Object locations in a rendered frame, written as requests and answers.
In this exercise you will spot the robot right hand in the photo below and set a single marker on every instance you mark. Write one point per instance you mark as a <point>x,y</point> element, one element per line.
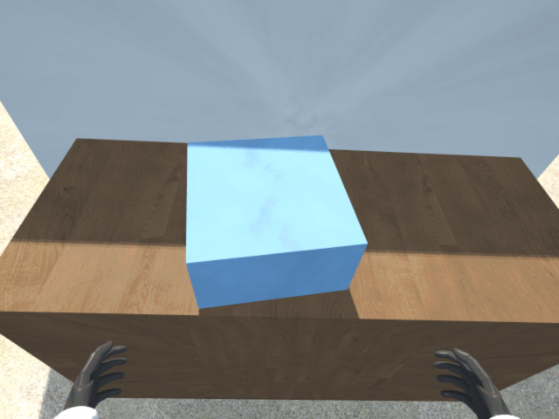
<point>481,395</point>

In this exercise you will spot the carton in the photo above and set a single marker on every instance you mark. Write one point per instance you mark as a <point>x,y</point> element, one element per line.
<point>268,219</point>

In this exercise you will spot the pedestal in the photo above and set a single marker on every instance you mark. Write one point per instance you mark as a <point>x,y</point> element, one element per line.
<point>463,251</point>

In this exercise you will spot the robot left hand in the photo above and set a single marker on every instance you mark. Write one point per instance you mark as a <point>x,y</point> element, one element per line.
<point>85,388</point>

